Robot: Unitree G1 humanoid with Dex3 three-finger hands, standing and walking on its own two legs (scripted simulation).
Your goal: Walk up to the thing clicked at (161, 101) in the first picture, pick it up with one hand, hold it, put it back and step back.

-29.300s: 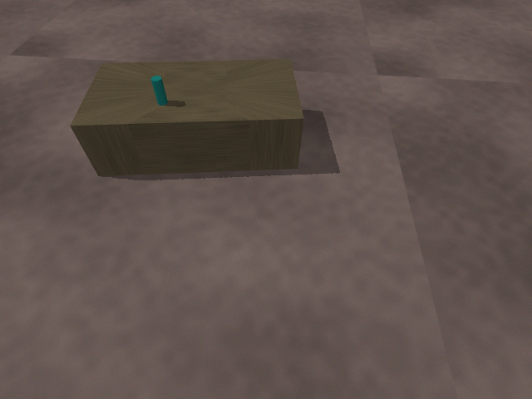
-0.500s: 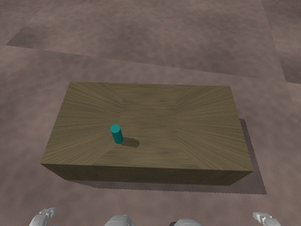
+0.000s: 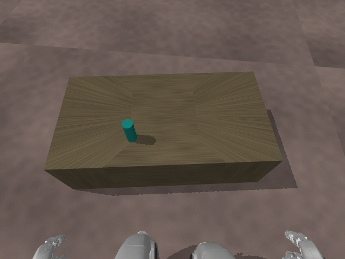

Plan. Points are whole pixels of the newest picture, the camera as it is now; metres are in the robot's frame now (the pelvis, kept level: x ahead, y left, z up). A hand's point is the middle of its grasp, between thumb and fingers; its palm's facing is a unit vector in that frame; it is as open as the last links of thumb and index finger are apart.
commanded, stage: step back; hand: left
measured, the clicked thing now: (129, 131) +0.60 +0.19 -0.36
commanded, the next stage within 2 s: none
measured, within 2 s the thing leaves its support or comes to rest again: neither
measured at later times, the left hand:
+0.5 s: hand out of the picture -0.02 +0.28 -0.14, palm faces +0.06 -0.93 -0.37, open 7.4 cm
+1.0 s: hand out of the picture -0.17 +0.24 -0.12, palm faces +0.05 -0.90 -0.44, open 7.4 cm
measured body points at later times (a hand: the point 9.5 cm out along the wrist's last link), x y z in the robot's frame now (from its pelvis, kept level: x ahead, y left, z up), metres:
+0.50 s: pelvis -0.12 +0.00 +0.01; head -0.06 +0.03 +0.46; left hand -0.02 +0.33 -0.11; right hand +0.01 -0.30 -0.09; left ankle -0.09 +0.12 -0.72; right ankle -0.13 -0.13 -0.63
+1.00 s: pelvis -0.27 -0.03 +0.00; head -0.21 -0.04 +0.45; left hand -0.17 +0.29 -0.09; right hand -0.17 -0.35 -0.12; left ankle -0.30 +0.09 -0.69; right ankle -0.21 -0.15 -0.72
